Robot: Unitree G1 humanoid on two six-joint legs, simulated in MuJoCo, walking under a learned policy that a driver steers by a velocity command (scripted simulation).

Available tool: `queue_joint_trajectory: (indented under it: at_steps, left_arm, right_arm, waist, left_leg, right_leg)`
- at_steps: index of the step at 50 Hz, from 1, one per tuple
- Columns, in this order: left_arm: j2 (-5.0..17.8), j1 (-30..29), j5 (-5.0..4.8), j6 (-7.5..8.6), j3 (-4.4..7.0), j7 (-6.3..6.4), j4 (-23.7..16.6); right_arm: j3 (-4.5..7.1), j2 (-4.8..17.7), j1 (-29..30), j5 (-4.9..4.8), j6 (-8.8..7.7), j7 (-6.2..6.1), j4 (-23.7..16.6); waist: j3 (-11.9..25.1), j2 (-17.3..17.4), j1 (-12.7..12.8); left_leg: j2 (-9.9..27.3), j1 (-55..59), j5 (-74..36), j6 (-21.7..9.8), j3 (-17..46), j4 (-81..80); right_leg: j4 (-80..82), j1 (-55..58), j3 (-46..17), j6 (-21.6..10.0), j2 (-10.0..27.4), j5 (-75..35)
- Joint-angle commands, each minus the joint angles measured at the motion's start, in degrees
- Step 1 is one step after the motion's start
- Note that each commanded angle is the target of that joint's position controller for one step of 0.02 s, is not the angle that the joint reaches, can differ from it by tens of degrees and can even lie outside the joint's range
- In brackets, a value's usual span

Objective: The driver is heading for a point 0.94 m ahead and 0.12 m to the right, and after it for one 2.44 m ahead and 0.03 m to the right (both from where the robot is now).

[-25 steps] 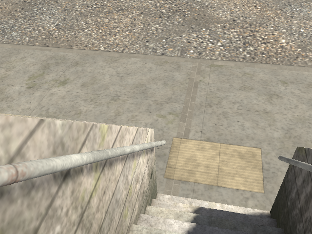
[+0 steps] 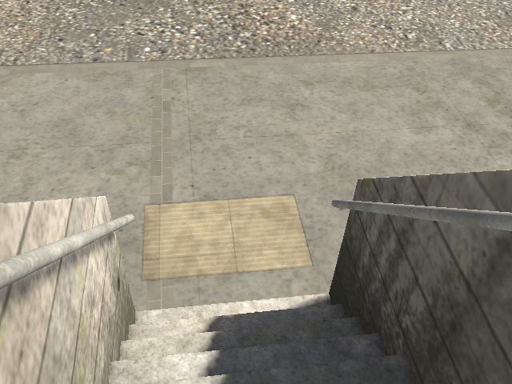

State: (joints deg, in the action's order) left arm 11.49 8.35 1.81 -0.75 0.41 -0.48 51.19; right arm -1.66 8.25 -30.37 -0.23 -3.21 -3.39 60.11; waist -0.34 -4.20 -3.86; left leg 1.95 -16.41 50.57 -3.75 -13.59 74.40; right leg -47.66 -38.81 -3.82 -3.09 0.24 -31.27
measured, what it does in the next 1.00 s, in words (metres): goes down, turning right: right foot 0.22 m lower, then left foot 0.22 m lower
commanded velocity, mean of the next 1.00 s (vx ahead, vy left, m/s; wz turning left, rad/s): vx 0.49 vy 0.00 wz -0.35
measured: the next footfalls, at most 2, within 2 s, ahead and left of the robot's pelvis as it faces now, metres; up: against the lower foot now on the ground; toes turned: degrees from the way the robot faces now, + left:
right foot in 0.10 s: +0.17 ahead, -0.10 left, -0.22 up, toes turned -6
left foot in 0.68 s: +0.38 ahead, +0.09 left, -0.44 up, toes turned -19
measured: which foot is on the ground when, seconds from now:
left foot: down 0.00-0.10, up 0.12-0.66, down 0.68-1.00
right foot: up 0.00-0.08, down 0.10-0.68, up 0.70-1.00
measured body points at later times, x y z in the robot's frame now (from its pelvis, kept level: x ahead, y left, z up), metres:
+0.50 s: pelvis +0.20 -0.01 -0.16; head +0.15 -0.04 +0.29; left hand +0.22 +0.23 -0.29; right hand +0.28 -0.29 -0.28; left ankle +0.40 +0.12 -0.79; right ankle +0.13 -0.09 -0.83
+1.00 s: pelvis +0.42 +0.02 -0.37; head +0.42 +0.06 +0.08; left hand +0.65 +0.13 -0.50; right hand +0.24 -0.14 -0.50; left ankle +0.34 +0.10 -1.05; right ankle +0.58 -0.18 -1.01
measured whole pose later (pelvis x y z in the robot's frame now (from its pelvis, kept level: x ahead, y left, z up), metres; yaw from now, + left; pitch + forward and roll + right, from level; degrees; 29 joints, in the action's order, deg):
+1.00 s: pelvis +0.42 +0.02 -0.37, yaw -17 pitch -2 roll -2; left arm 7.9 3.7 1.7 0.3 -1.0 -0.8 50.3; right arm -2.2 7.1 -35.5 -2.0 -3.7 -1.6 58.9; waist 0.0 -2.8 -3.5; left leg -4.2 -11.9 40.5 -6.3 -0.4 55.0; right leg -54.2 -45.5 -0.1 -2.8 -0.9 -27.8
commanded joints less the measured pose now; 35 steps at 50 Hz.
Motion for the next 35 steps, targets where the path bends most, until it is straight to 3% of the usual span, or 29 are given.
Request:
queue_joint_trajectory:
  at_steps: [1,2,3,4,5,6,7,8,9,10,11,12,13,14,15,16,17,18,19,20,24,27,28,30,31,32,33,34,35]
  left_arm:
    - [2.2,-4.2,-1.50,1.14,0.32,0.32,-5.0]
    - [4.9,-1.7,-1.60,0.78,1.25,0.86,-4.6]
    - [8.2,2.1,-1.71,0.74,2.28,0.72,-3.1]
    - [8.7,10.2,-1.65,1.43,3.13,-0.13,-0.4]
    - [8.9,21.7,-0.92,2.09,4.35,-0.23,3.1]
    - [9.4,23.3,-2.47,1.45,4.80,-0.25,4.8]
    - [12.0,20.1,-2.05,1.15,3.72,-0.40,2.6]
    - [11.4,20.7,-4.33,0.85,4.25,-0.46,3.4]
    - [14.8,22.1,-3.22,0.78,4.99,0.49,3.9]
    - [10.0,17.1,-2.86,0.29,3.36,0.95,1.8]
    - [7.6,18.0,-1.09,1.25,1.42,1.04,3.3]
    - [4.7,17.5,-0.80,1.36,0.39,0.71,3.7]
    - [0.5,13.2,-1.25,1.65,-1.48,2.12,1.5]
    - [2.3,10.4,-0.83,1.86,-1.54,2.49,-0.1]
    - [6.7,13.0,-0.45,2.48,-0.25,2.78,0.2]
    - [8.6,14.8,-0.82,2.85,0.58,2.69,0.4]
    - [8.1,16.8,-2.11,2.59,0.49,2.99,2.2]
    - [8.1,17.5,-2.73,2.90,0.32,2.63,1.1]
    - [7.4,16.8,-2.75,2.66,0.20,2.74,0.6]
    - [8.0,16.5,-2.45,2.43,0.49,2.48,0.0]
    - [6.4,17.3,-2.14,2.18,0.47,1.85,-1.2]
    - [5.3,12.2,-1.96,3.49,0.32,0.94,-4.2]
    - [5.3,12.5,-1.11,3.18,0.64,0.81,-4.8]
    - [6.1,12.3,0.52,2.15,1.11,1.21,-5.0]
    - [6.8,11.8,1.01,1.39,1.18,1.85,-4.7]
    - [7.7,11.3,0.37,0.76,1.55,2.42,-4.2]
    - [7.3,7.8,-0.15,0.67,1.78,2.62,-4.2]
    - [4.3,9.4,-0.27,0.82,2.14,2.89,-4.2]
    - [-3.5,5.8,-1.65,0.81,0.39,1.94,-7.0]
  right_arm:
    - [2.84,12.6,4.4,1.44,-0.53,0.17,-3.5]
    - [3.40,13.0,7.2,2.06,-0.32,0.43,-3.8]
    - [4.24,12.9,4.9,2.45,-0.67,0.69,-3.8]
    - [4.79,12.0,0.8,3.51,0.44,0.23,-3.4]
    - [5.51,12.4,5.2,3.18,0.89,0.08,-4.1]
    - [4.70,7.3,9.9,3.95,1.44,0.55,-6.5]
    - [3.29,3.7,6.5,3.02,1.42,1.18,-13.1]
    - [2.93,5.8,7.8,2.99,1.84,0.91,-14.8]
    - [1.99,5.0,8.7,2.97,1.70,0.46,-17.0]
    - [2.75,7.5,14.3,4.12,2.92,-0.11,-14.7]
    - [2.97,7.5,13.0,4.42,3.29,-0.01,-14.6]
    - [3.12,7.7,14.7,4.65,3.96,0.02,-14.0]
    - [2.52,7.3,21.8,3.74,4.67,0.80,-17.8]
    - [2.20,6.4,22.5,3.20,4.87,1.25,-17.0]
    - [2.50,6.2,14.5,3.65,4.68,1.60,-13.2]
    - [2.91,7.4,13.7,2.93,4.55,1.96,-13.2]
    - [3.67,9.4,15.2,2.56,4.26,2.30,-13.2]
    - [4.52,10.9,19.2,2.34,3.77,2.15,-14.7]
    - [4.27,10.9,23.1,2.12,3.75,2.31,-16.6]
    - [4.29,10.1,24.4,2.90,3.67,2.73,-17.2]
    - [4.78,10.1,27.7,3.60,3.31,3.04,-17.9]
    - [5.06,10.9,23.1,2.52,2.41,3.03,-18.1]
    - [4.65,9.5,23.7,2.01,2.04,3.09,-19.0]
    - [4.90,8.9,22.2,-0.53,1.56,2.85,-19.1]
    - [5.53,10.1,15.8,-1.03,1.79,2.89,-17.2]
    - [6.07,11.1,6.0,-0.39,1.65,2.73,-14.3]
    - [7.21,12.9,-6.0,-0.81,1.98,2.69,-10.6]
    - [7.56,13.5,-9.3,-0.70,1.83,3.47,-8.7]
    - [4.71,11.4,-12.2,0.00,1.46,5.03,-8.2]
  waist:
    - [-6.7,16.0,1.5]
    - [-4.8,15.3,2.8]
    - [-4.5,12.1,2.7]
    - [-3.6,6.7,3.9]
    - [0.2,-0.7,11.5]
    - [-1.2,-9.9,11.9]
    - [4.3,-11.8,3.9]
    - [11.9,-4.4,6.1]
    - [14.3,-6.9,6.8]
    - [8.9,-1.1,5.9]
    - [4.7,-3.6,4.0]
    - [-1.0,-2.6,3.5]
    - [-5.9,3.5,1.9]
    - [-5.8,3.1,0.6]
    - [-1.1,1.1,-0.8]
    - [0.6,0.9,-0.8]
    - [-0.3,-1.7,0.0]
    - [-2.5,-1.0,1.5]
    - [-4.2,0.0,2.1]
    - [-4.7,-0.6,2.7]
    - [-4.1,-3.9,5.6]
    - [-2.4,-7.6,3.7]
    - [-3.7,-4.6,4.9]
    - [-4.5,-5.5,7.1]
    - [-3.5,-5.5,5.5]
    - [-2.1,-4.4,2.4]
    - [1.2,-2.8,-3.5]
    - [-0.5,10.3,-5.2]
    - [0.5,17.4,-2.8]
  left_leg:
    - [16.3,-7.6,-35.0,-5.1,16.2,-14.6]
    - [15.7,-5.7,-42.4,-5.8,15.7,-8.2]
    - [13.5,-2.6,-48.3,-6.3,12.8,-0.6]
    - [10.1,-1.3,-56.2,-7.2,7.8,13.6]
    - [5.5,-10.9,-52.2,-5.8,3.8,40.1]
    - [-2.9,-35.4,-6.3,-4.8,1.8,62.1]
    - [-1.1,-54.1,-2.8,-3.5,8.2,62.1]
    - [-0.1,-56.8,-5.7,-1.2,11.2,56.0]
    - [1.8,-57.9,-9.5,0.9,17.8,45.9]
    - [1.8,-56.8,-15.2,1.9,16.5,47.4]
    - [3.4,-57.2,-28.7,3.0,18.9,33.4]
    - [3.6,-55.0,-32.9,4.4,18.9,29.6]
    - [2.7,-48.3,-43.7,7.9,17.4,16.0]
    - [1.0,-38.7,-46.1,9.5,16.0,11.1]
    - [0.6,-33.1,-51.1,10.3,16.4,14.9]
    - [-0.3,-35.2,-54.5,10.1,16.7,12.0]
    - [0.8,-36.4,-58.3,9.5,19.8,5.4]
    - [0.0,-37.7,-60.1,8.5,20.1,1.4]
    - [-0.6,-37.8,-64.2,8.6,20.5,-2.6]
    - [-1.3,-37.0,-67.0,7.9,19.6,-5.2]
    - [-1.4,-26.6,-72.8,6.4,17.7,-15.8]
    - [-3.0,-13.4,-71.6,5.7,15.3,-22.5]
    - [-3.9,-8.7,-67.8,5.3,13.4,-32.6]
    - [-2.7,-1.9,-65.3,3.9,13.7,-41.7]
    - [-0.8,1.0,-64.8,2.5,13.7,-46.7]
    - [1.0,7.3,-66.9,1.1,12.0,-52.5]
    - [4.9,19.7,-71.6,-0.9,12.6,-57.4]
    - [13.2,23.9,-73.8,-6.1,23.0,-67.4]
    - [12.4,33.1,-104.8,-1.0,18.7,-33.2]
  right_leg:
    - [6.5,6.9,3.1,-1.9,4.6,2.4]
    - [8.8,9.8,4.5,-2.8,5.0,8.5]
    - [19.9,13.5,3.2,-3.2,4.8,20.7]
    - [32.1,23.2,8.1,-3.4,-0.6,30.1]
    - [33.8,38.1,8.4,-6.4,-0.4,19.7]
    - [18.0,48.2,3.1,-8.1,4.3,6.0]
    - [-0.5,57.4,-7.8,-10.2,10.3,-19.8]
    - [3.7,58.5,-15.7,-14.6,14.7,-10.5]
    - [15.8,50.8,-28.7,-21.3,22.1,31.2]
    - [22.6,40.5,-28.7,-18.8,17.4,60.2]
    - [21.9,34.9,-28.5,-16.6,16.9,64.0]
    - [21.4,25.6,-28.8,-14.7,13.8,63.7]
    - [22.2,10.4,-25.1,-13.5,11.1,63.5]
    - [21.2,2.9,-24.1,-13.4,7.9,60.2]
    - [19.2,4.2,-25.8,-14.0,8.3,49.5]
    - [16.9,9.3,-25.2,-13.7,7.4,48.4]
    - [13.6,12.9,-24.1,-12.7,5.7,52.0]
    - [13.1,14.5,-27.0,-12.4,5.9,54.8]
    - [11.8,13.1,-29.0,-13.0,6.1,62.6]
    - [11.0,13.4,-29.2,-13.1,4.8,67.2]
    - [4.3,11.5,-25.5,-13.2,1.6,64.5]
    - [-4.0,6.4,-19.6,-11.4,0.1,50.3]
    - [-6.2,5.1,-16.6,-10.2,-2.0,52.3]
    - [-11.8,6.3,-15.8,-10.4,-1.9,45.6]
    - [-17.5,9.4,-16.1,-11.0,-2.0,38.1]
    - [-27.2,10.2,-13.4,-11.2,-2.4,31.1]
    - [-42.1,4.9,-11.6,-10.7,-3.1,27.8]
    - [-69.5,-3.6,-5.4,-8.5,-10.8,57.3]
    - [-92.2,-26.7,-1.5,-7.1,-18.0,86.5]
